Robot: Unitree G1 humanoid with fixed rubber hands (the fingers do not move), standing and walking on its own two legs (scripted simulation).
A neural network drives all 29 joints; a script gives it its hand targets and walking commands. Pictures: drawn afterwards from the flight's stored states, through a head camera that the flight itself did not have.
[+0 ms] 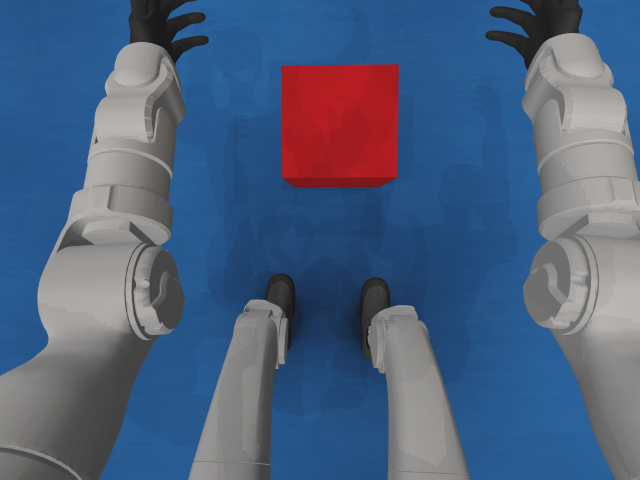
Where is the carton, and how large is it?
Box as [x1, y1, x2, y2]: [281, 64, 398, 186]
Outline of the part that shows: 398,64 281,66 282,177 293,186 379,186 396,177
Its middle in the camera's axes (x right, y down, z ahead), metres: +0.04 -0.22 +0.82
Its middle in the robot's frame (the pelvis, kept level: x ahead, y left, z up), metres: +0.54 +0.00 -0.53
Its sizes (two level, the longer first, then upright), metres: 0.210 0.200 0.250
